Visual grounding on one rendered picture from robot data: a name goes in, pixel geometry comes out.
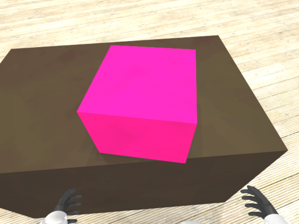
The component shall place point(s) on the carton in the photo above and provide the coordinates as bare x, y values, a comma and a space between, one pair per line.
143, 103

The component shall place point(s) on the left robot forearm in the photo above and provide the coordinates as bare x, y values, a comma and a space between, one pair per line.
56, 217

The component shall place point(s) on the pedestal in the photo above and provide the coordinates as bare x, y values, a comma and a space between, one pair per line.
45, 149

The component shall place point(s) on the robot left hand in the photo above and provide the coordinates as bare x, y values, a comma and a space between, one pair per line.
63, 204

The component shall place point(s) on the right robot forearm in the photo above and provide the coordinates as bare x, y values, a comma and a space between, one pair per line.
275, 219

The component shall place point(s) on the robot right hand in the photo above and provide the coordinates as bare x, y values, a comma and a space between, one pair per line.
263, 205

